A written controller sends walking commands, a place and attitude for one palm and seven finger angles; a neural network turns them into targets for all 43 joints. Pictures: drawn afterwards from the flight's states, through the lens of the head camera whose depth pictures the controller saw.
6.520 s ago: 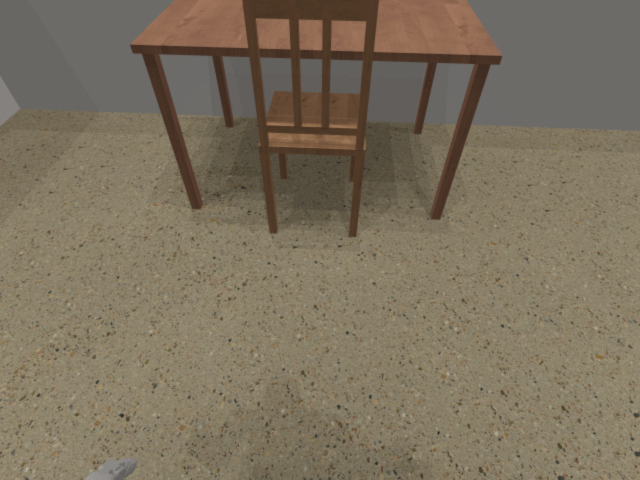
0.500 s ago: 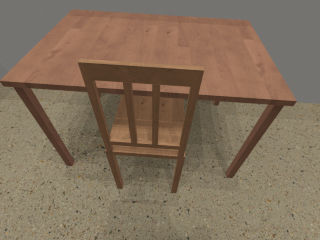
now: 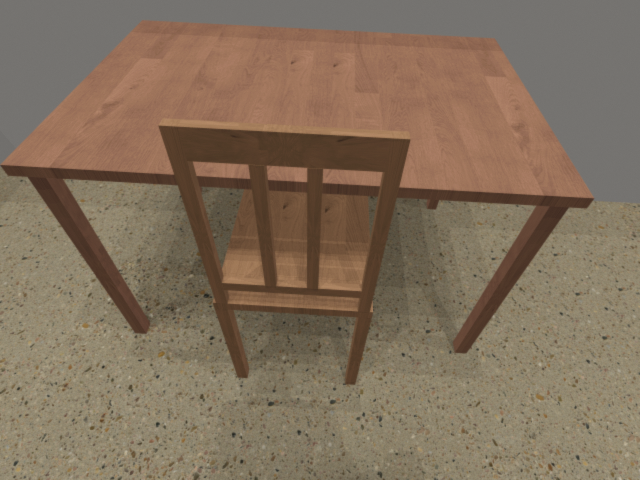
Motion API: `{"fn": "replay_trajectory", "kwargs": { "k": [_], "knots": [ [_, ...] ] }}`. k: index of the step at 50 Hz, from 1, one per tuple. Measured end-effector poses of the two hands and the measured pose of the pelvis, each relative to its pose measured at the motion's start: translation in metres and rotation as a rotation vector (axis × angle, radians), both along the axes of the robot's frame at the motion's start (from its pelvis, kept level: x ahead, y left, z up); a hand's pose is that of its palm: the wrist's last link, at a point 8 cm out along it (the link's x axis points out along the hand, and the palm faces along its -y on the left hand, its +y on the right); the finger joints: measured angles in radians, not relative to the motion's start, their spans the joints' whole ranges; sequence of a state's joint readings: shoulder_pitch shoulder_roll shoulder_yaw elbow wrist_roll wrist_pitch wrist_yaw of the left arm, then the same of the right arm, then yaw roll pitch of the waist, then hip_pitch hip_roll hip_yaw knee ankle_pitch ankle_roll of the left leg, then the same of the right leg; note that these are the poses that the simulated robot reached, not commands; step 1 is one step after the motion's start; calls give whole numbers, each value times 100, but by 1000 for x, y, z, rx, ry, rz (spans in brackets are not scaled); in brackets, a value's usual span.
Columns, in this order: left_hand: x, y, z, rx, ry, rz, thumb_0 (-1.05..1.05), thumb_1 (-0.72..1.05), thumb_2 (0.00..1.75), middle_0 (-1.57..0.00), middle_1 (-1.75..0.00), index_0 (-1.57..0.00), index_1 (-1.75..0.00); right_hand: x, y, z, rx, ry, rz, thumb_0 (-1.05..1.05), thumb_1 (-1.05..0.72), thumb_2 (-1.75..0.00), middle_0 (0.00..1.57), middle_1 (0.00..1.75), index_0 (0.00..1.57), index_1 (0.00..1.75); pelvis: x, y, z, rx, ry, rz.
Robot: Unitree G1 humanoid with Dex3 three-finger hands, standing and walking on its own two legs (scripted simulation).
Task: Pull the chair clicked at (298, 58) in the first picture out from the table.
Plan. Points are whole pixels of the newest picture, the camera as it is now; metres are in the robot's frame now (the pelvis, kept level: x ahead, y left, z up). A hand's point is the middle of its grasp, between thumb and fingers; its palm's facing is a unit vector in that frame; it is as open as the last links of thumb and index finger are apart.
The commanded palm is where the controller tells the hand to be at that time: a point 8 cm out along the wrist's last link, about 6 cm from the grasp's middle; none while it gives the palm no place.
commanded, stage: shuffle to correct the standing spot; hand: left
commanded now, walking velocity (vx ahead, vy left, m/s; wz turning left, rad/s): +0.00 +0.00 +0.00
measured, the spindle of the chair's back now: (265, 232) +0.55 +0.14 -0.07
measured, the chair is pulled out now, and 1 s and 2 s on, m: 0.00 0.00 0.00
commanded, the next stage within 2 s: come to a stop and stand still in 0.52 s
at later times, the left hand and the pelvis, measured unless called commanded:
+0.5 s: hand out of the picture +0.00 +0.11 -0.18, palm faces +0.09 -0.99 -0.14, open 7.4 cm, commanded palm none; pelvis +0.06 -0.04 -0.01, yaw +0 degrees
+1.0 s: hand (238, 452) +0.19 +0.13 -0.18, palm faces +0.03 -0.96 -0.29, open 7.3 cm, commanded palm none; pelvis +0.13 -0.07 -0.01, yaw +1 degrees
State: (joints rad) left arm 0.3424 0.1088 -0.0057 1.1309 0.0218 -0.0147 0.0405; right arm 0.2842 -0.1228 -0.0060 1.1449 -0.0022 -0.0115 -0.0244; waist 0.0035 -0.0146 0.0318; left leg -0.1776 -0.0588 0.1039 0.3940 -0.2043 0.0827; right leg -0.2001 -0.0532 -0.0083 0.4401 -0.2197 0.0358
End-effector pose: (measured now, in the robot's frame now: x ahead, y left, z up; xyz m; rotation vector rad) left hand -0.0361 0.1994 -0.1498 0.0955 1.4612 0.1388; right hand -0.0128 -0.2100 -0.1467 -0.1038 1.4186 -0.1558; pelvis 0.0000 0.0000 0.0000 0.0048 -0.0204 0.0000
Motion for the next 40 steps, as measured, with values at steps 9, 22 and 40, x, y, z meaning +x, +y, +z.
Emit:
{"fn": "replay_trajectory", "kwargs": {
  "k": [9,22,40],
  "knots": [
    [3,-3,0,3,16,-8,0,91,90,-19,-30,-20,-30,-1,-3,-3,12,12,-20,1,-92,-90,20,30,19,29,8,-6,-1,9,5,-5],
    [26,-34,-1,8,40,43,0,91,90,-19,-30,-20,-30,29,-34,-12,10,52,-23,1,-91,-90,20,30,19,29,51,-37,-9,-9,30,-1],
    [158,-20,-2,48,-43,-5,3,94,90,-20,-30,-20,-30,104,-38,2,-11,41,1,0,-92,-90,20,30,19,29,119,-46,-2,-1,32,6]
  ]
}}
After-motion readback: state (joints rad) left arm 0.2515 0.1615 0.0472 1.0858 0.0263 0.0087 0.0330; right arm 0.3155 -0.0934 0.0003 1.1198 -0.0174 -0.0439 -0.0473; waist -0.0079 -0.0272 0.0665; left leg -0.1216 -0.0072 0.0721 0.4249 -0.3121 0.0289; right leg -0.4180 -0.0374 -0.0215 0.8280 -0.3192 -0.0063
